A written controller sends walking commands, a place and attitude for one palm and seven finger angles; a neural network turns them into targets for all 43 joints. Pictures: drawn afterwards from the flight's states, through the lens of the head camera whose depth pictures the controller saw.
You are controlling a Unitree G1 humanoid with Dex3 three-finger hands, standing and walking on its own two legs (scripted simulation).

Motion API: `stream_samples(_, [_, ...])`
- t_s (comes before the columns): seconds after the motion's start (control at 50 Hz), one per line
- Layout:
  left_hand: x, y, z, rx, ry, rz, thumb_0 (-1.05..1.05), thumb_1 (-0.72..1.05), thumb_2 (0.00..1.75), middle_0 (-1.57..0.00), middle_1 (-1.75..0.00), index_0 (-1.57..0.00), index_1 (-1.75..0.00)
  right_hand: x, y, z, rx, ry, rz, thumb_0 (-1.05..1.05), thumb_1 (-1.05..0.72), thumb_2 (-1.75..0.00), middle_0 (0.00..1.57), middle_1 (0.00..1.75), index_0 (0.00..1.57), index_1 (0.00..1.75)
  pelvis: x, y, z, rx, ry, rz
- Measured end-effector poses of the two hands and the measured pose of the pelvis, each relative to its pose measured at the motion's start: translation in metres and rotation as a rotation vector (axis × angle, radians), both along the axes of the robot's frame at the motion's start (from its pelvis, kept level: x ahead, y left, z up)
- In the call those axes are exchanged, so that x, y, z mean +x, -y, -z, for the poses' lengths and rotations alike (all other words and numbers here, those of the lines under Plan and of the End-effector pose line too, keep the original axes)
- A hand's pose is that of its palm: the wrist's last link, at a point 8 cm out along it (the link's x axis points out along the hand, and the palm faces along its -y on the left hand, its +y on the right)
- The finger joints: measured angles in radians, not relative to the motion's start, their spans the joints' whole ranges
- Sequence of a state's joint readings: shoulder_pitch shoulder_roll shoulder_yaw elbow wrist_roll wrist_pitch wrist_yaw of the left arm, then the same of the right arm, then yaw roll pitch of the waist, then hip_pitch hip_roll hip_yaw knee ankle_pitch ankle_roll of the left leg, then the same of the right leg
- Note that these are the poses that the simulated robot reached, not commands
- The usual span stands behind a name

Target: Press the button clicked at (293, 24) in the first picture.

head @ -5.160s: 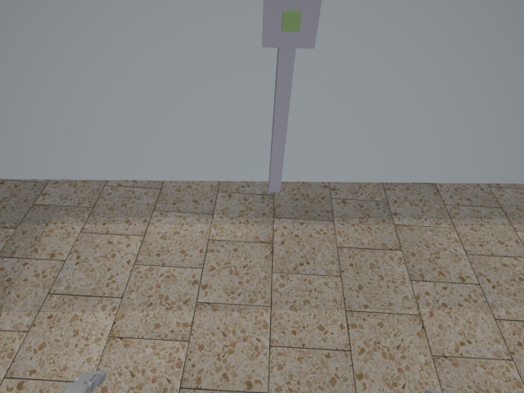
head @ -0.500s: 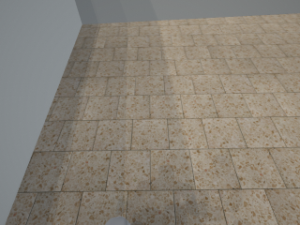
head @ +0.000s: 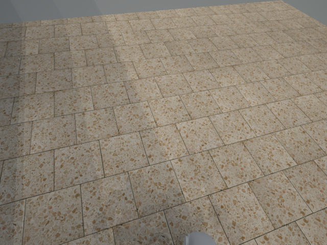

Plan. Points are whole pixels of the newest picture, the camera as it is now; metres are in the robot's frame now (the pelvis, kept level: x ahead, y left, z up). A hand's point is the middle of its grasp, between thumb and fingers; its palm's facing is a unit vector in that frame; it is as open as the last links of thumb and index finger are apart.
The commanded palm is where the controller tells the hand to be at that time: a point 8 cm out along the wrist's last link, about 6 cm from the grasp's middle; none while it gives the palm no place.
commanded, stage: walk to a spot facing it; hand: left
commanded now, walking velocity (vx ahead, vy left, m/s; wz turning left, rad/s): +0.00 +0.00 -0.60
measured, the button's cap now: out of the picture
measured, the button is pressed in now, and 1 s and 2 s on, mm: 0 0 0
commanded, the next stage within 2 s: turn to face it in 0.08 s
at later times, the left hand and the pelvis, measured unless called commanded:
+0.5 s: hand (135, 221) +0.20 +0.09 -0.16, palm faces -0.10 -0.98 -0.18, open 7.4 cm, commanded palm none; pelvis +0.06 -0.06 -0.01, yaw -3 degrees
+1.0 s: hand out of the picture +0.09 +0.19 -0.17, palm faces +0.24 -0.93 -0.27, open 7.4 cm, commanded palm none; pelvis +0.05 -0.04 +0.00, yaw +12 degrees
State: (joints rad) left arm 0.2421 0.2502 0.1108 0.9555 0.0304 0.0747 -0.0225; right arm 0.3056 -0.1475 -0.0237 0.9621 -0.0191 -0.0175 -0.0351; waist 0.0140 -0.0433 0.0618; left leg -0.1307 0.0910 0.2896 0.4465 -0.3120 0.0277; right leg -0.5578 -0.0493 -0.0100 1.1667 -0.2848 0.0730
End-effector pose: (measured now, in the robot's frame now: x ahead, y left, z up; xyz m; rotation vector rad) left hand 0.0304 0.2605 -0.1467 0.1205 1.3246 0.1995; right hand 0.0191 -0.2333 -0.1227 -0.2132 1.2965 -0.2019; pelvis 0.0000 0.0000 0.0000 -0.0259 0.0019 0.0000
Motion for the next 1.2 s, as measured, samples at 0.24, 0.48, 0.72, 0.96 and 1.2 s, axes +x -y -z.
stream_samples(0.24, [0.168, 0.081, -0.006, 0.042, 0.202, 0.313, 0.0, 0.91, 0.89, -0.2, -0.3, -0.19, -0.3, -0.064, 0.031, 0.046, 0.099, -0.183, 0.272, 0.0, -0.91, -0.89, 0.2, 0.3, 0.21, 0.3, 0.038, 0.041, 0.025, 0.03, -0.011, 0.151])
stream_samples(0.48, [0.173, 0.124, -0.021, -0.013, 0.255, 0.25, 0.0, 0.9, 0.89, -0.2, -0.3, -0.2, -0.3, 0.025, 0.051, 0.033, 0.109, -0.04, 0.173, 0.0, -0.91, -0.9, 0.2, 0.3, 0.2, 0.3, 0.062, 0.058, 0.007, 0.032, 0.019, 0.071])
stream_samples(0.72, [0.081, 0.044, 0.023, 0.015, 0.086, -0.028, -0.01, 0.91, 0.89, -0.2, -0.3, -0.2, -0.3, 0.116, 0.039, 0.023, 0.015, 0.053, -0.075, 0.0, -0.91, -0.89, 0.2, 0.3, 0.2, 0.3, 0.062, 0.03, 0.025, 0.016, 0.0, -0.081])
stream_samples(0.96, [0.035, 0.017, -0.01, 0.081, 0.044, -0.139, 0.01, 0.91, 0.89, -0.2, -0.3, -0.19, -0.3, 0.134, 0.034, 0.006, 0.018, 0.051, -0.195, 0.0, -0.91, -0.89, 0.2, 0.3, 0.21, 0.3, 0.054, 0.032, 0.003, -0.001, -0.024, -0.188])
stream_samples(1.2, [0.035, 0.083, -0.026, 0.129, 0.213, -0.22, 0.0, 0.91, 0.89, -0.2, -0.3, -0.2, -0.3, 0.162, 0.084, 0.031, 0.067, 0.063, -0.302, 0.0, -0.9, -0.89, 0.2, 0.3, 0.21, 0.3, 0.041, 0.09, 0.014, 0.027, -0.011, -0.349])
